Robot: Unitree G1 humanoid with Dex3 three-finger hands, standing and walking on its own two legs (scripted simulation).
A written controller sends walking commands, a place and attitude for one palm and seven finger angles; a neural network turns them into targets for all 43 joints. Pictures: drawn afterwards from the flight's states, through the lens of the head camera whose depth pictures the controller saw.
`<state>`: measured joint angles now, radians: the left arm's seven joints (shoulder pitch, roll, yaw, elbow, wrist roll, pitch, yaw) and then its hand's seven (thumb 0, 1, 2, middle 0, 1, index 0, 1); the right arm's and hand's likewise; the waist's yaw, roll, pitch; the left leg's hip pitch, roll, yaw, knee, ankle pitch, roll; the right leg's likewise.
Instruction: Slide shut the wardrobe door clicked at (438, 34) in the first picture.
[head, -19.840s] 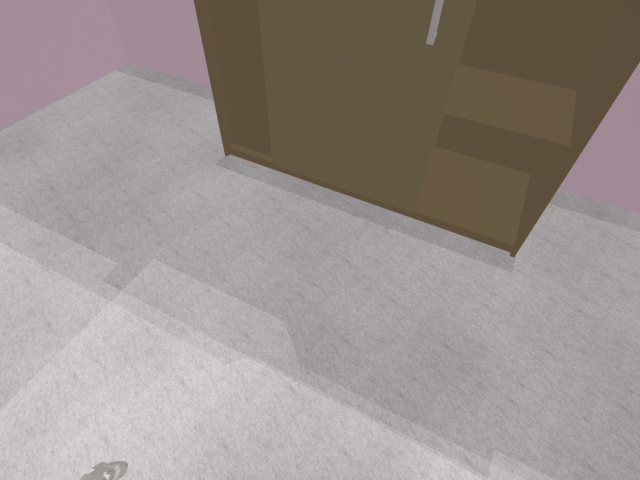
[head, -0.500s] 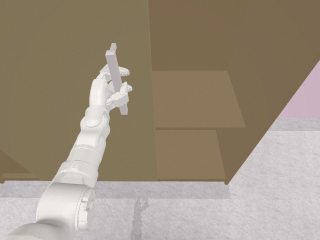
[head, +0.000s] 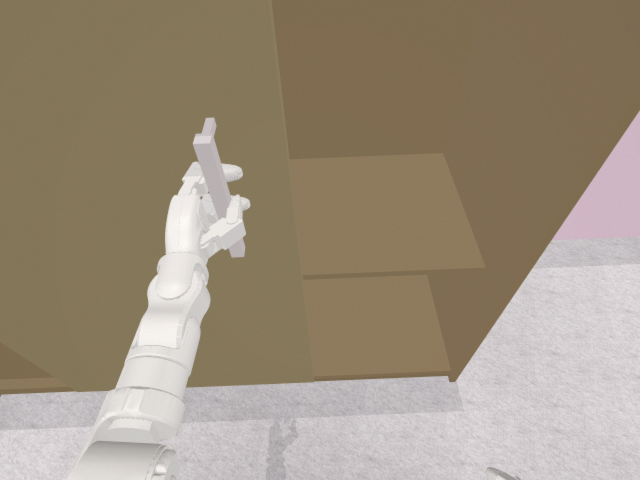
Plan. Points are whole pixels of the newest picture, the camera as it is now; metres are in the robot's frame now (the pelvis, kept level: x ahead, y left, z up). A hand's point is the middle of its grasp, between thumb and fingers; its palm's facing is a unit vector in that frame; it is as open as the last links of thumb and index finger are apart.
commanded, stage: tug the door sideways, standing still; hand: left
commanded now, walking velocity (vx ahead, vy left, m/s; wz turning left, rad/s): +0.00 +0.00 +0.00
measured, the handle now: (225, 194) +0.47 +0.12 +0.11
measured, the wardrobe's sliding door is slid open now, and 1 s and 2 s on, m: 0.42 0.42 0.29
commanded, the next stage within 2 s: step sideways, sliding the door along in 0.52 s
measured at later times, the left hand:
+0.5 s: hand (240, 218) +0.42 +0.09 +0.11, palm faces +0.05 -1.00 -0.03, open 5.5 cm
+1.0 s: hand (242, 219) +0.42 +0.09 +0.11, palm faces +0.13 -0.97 -0.22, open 6.1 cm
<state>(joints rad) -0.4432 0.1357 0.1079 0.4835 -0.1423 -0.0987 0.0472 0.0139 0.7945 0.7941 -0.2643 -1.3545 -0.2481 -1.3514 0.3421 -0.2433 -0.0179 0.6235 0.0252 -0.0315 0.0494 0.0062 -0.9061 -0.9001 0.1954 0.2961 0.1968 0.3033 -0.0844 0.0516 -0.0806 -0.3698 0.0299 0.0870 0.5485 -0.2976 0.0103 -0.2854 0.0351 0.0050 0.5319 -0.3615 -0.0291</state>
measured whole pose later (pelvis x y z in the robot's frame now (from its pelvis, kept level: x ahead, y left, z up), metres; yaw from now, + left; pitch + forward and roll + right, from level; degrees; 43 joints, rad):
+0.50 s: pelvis +0.02 +0.00 +0.00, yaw +6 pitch +8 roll +0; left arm -0.50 0.05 -0.05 0.47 -0.11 -0.08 0.12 0.01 0.76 0.84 -0.39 -1.40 -0.34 -1.40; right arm 0.26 -0.23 -0.02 0.65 0.00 -0.02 0.05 0.00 -0.91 -0.90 0.19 0.30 0.20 0.30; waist -0.02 0.06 -0.07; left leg -0.40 -0.01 -0.02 0.59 -0.32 0.01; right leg -0.28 0.01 -0.06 0.59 -0.39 -0.02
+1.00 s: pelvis +0.00 -0.04 -0.02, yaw +7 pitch -4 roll -1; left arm -0.73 0.15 -0.03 0.68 -0.10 -0.05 0.12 -0.01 0.76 0.82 -0.40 -1.37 -0.22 -1.40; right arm 0.20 -0.23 0.00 0.66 0.04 0.04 -0.04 0.01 -0.91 -0.90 0.20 0.30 0.20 0.30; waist 0.00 0.15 0.19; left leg -0.31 0.05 -0.05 0.83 -0.43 -0.01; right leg -0.30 0.06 -0.11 0.68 -0.31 -0.09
